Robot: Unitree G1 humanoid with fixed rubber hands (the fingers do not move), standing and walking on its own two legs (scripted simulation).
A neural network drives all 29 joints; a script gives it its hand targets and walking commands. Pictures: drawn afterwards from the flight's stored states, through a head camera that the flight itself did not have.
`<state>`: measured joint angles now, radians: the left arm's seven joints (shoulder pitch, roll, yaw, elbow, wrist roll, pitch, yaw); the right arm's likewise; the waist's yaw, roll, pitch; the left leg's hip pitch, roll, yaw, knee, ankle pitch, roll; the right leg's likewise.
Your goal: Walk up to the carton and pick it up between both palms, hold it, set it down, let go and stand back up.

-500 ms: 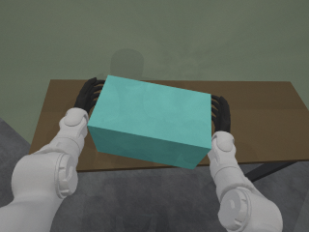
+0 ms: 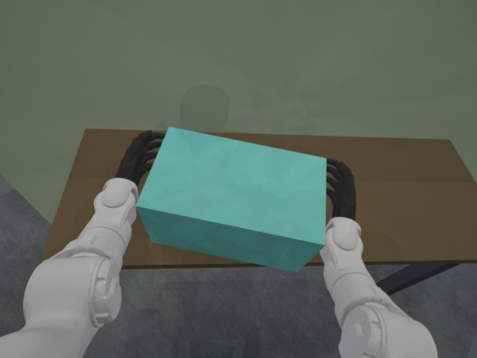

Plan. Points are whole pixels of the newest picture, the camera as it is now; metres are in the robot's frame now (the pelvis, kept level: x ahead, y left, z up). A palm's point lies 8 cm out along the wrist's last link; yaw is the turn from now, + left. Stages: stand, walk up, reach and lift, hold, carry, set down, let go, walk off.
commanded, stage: reach and lift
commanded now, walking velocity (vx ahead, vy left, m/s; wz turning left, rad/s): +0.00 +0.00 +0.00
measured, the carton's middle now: (235, 202) +0.40 -0.01 +0.00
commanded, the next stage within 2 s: none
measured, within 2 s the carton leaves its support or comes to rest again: leaves its support in 0.30 s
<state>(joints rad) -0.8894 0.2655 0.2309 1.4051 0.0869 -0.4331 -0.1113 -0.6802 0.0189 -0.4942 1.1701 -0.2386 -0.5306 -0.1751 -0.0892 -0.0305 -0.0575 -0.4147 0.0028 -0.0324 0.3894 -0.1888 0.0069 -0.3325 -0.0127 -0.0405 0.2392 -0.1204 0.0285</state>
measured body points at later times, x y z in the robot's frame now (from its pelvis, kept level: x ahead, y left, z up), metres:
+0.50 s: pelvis +0.00 +0.00 +0.00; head +0.05 +0.01 +0.45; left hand +0.43 +0.16 +0.05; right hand +0.38 -0.21 +0.05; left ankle -0.01 +0.10 -0.75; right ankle -0.02 -0.14 -0.75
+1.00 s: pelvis +0.00 +0.00 +0.00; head -0.01 +0.02 +0.45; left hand +0.40 +0.16 +0.09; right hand +0.37 -0.21 +0.10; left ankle -0.01 +0.10 -0.75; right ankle -0.02 -0.14 -0.75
